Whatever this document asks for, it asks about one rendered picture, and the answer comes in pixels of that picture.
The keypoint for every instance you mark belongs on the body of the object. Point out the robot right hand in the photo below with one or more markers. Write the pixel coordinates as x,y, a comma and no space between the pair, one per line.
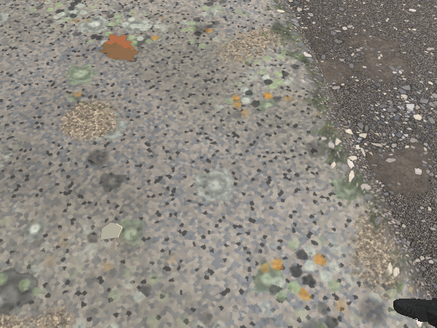
422,309

